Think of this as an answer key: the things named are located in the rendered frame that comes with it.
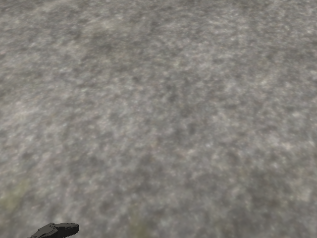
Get left robot hand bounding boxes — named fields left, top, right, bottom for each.
left=28, top=222, right=79, bottom=238

